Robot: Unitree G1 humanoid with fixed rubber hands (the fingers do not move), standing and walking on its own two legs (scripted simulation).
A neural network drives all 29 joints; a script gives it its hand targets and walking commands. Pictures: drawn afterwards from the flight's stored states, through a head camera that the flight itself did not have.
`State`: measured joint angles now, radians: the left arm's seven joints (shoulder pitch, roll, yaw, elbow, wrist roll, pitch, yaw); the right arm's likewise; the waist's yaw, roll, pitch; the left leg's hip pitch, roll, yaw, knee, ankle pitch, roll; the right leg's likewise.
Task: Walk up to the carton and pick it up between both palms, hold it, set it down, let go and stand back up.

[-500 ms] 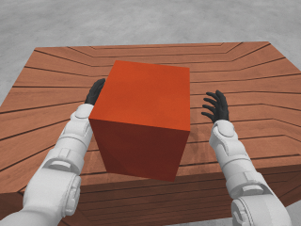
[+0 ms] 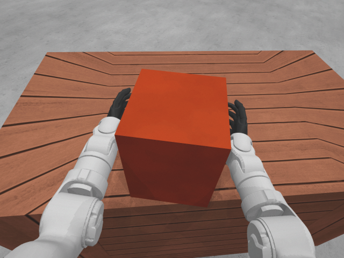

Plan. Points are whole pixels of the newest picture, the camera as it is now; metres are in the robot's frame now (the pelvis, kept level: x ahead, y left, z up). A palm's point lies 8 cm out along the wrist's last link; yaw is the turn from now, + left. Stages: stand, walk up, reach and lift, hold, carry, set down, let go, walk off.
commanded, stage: reach and lift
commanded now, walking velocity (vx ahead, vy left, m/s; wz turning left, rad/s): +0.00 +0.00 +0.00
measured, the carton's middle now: (175, 140) +0.38 -0.03 +0.07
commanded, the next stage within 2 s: none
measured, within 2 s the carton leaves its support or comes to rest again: leaves its support in 1.38 s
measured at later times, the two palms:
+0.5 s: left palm (117, 118) +0.43 +0.10 +0.11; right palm (239, 132) +0.37 -0.18 +0.10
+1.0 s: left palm (115, 120) +0.42 +0.11 +0.12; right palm (239, 135) +0.36 -0.18 +0.10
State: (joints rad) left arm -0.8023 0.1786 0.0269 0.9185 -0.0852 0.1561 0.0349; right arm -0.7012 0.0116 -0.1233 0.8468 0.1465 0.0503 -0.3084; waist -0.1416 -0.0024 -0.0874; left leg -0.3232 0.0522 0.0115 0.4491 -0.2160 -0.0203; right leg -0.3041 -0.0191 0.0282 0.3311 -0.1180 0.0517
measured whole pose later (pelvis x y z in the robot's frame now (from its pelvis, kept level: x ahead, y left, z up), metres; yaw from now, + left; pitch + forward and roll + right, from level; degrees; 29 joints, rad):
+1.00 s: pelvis +0.02 +0.00 +0.01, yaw +2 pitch -4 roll -1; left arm -0.67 -0.01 0.34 0.69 0.34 0.19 -0.14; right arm -0.54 0.15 -0.38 0.70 -0.16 -0.12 -0.16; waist -0.14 -0.05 0.05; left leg -0.03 0.04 0.00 0.30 -0.20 -0.02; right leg 0.00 -0.04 -0.03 0.20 -0.11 0.05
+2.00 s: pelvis +0.01 -0.01 +0.01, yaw +0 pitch -3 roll -1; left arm -0.67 -0.04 0.29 0.56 0.31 0.19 -0.03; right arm -0.62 0.02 -0.21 0.80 -0.01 -0.22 -0.18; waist -0.08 -0.06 0.03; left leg -0.05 0.05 0.03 0.26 -0.15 -0.03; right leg -0.06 -0.03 -0.03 0.19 -0.08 0.03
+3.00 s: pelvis -0.01 -0.01 +0.01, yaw +2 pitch -8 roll +0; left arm -0.87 -0.01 0.38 0.41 0.35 0.67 -0.04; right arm -0.93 -0.04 -0.20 0.85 0.11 0.21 -0.16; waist -0.09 -0.06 0.01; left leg -0.02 0.04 0.00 0.31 -0.16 -0.03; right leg -0.03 -0.05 -0.06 0.27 -0.11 0.03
